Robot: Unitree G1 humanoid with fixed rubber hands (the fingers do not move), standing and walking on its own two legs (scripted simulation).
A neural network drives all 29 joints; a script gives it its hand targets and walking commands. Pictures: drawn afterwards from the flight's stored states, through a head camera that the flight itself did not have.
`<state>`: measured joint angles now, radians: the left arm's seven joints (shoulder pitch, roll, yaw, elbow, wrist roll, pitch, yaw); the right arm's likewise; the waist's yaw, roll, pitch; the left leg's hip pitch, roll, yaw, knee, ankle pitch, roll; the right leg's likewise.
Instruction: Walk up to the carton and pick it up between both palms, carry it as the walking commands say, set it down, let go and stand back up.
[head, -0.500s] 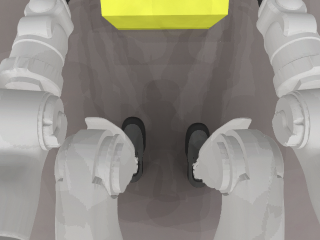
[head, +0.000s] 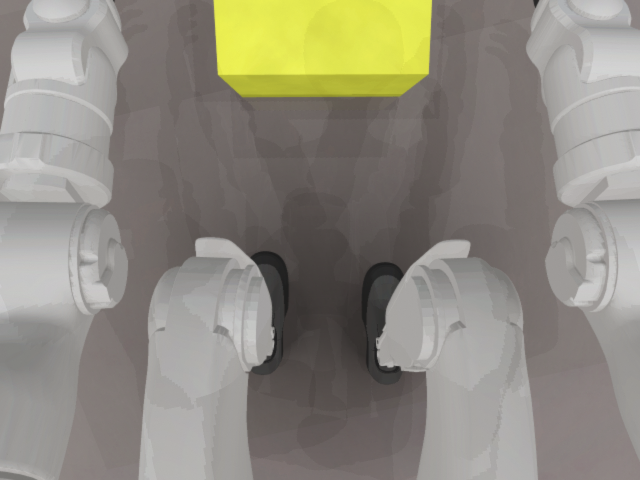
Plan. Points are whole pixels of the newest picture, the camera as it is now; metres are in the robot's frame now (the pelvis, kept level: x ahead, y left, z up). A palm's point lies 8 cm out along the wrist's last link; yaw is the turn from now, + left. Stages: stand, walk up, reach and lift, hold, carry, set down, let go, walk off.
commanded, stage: set down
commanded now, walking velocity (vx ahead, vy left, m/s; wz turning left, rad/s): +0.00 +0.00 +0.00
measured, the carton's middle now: (321, 13) +0.59 +0.02 -0.30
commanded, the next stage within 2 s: let go in 1.16 s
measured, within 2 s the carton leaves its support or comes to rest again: neither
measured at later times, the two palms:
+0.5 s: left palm out of the picture +0.56 +0.23 +0.02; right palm out of the picture +0.57 -0.20 +0.02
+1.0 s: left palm out of the picture +0.55 +0.24 +0.18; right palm out of the picture +0.56 -0.20 +0.18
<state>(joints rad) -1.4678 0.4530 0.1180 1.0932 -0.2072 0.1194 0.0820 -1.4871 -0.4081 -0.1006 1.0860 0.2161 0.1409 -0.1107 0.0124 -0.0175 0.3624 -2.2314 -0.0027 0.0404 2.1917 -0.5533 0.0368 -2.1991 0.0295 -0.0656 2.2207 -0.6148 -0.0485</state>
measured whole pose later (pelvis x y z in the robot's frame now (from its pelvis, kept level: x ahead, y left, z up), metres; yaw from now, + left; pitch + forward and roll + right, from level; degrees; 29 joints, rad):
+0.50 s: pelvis +0.01 +0.01 +0.12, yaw +0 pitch +45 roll -1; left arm -1.30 0.41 0.23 0.91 -0.11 0.22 0.03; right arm -1.31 -0.39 -0.22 0.90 0.13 0.24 -0.04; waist 0.01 -0.01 0.07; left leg -2.06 -0.02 0.03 1.75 -0.48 0.04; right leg -2.03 0.05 -0.03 1.77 -0.53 -0.02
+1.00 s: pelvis +0.04 +0.01 +0.27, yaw +1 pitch +43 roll -1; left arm -1.15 0.36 0.26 0.92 -0.07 0.18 -0.03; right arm -1.13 -0.34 -0.28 0.89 0.06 0.19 0.01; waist 0.02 -0.01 -0.02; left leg -1.59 -0.04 0.00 1.16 -0.32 0.03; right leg -1.57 0.04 -0.01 1.18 -0.37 -0.02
